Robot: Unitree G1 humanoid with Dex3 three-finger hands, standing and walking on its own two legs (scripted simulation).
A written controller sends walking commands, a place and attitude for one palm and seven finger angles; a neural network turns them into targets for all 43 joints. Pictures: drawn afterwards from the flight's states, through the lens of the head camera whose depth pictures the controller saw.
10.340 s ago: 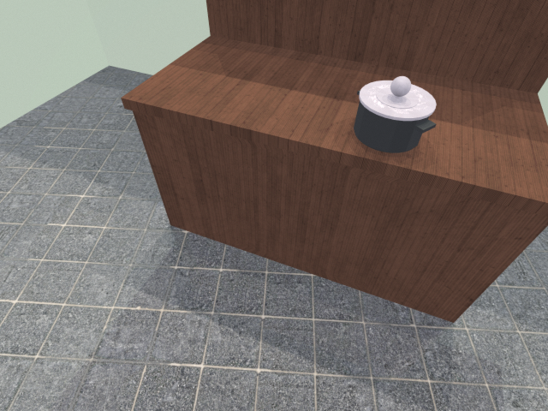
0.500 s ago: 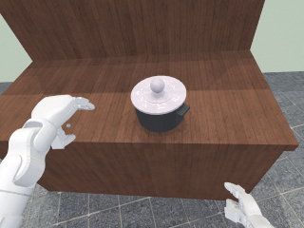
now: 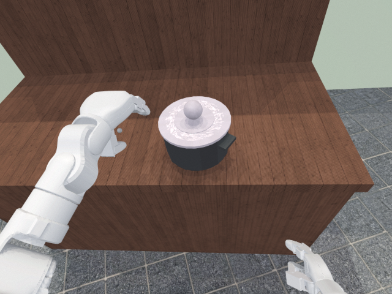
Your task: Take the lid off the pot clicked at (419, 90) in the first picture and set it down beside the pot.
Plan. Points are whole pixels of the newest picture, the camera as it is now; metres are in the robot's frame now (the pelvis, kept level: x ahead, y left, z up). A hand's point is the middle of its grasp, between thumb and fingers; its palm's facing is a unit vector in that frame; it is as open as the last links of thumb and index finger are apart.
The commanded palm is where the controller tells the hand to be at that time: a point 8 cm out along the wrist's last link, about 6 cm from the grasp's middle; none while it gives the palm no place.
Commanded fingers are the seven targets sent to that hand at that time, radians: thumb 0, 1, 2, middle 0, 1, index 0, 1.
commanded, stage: move the open hand above the knob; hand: left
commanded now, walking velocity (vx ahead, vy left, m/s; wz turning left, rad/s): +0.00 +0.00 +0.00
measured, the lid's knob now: (193, 109) +0.54 +0.06 +0.06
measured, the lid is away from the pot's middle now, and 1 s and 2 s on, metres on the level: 0.00 0.00 0.00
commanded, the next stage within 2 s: lower the open fingers around the knob in 1.96 s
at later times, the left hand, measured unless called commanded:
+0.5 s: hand (160, 125) +0.42 +0.12 +0.13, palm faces -0.23 -0.04 -0.97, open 10.3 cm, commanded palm +0.42 +0.13 +0.21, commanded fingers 0.00 -0.34 1.46 -0.82 -0.08 -0.82 -0.08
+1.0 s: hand (179, 90) +0.50 +0.08 +0.16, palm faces -0.21 -0.09 -0.97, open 10.3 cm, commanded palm +0.50 +0.08 +0.21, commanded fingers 0.00 -0.34 1.46 -0.82 -0.08 -0.82 -0.08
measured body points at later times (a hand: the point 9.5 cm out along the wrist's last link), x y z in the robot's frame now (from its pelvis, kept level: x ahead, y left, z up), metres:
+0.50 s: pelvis +0.02 -0.01 +0.00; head +0.04 -0.06 +0.44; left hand +0.43 +0.12 +0.18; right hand +0.20 -0.24 -0.12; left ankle +0.03 +0.06 -0.74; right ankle +0.01 -0.09 -0.74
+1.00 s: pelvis +0.03 -0.02 +0.00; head +0.06 -0.06 +0.45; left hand +0.51 +0.08 +0.21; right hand +0.15 -0.27 -0.14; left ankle +0.03 +0.06 -0.74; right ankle +0.01 -0.09 -0.74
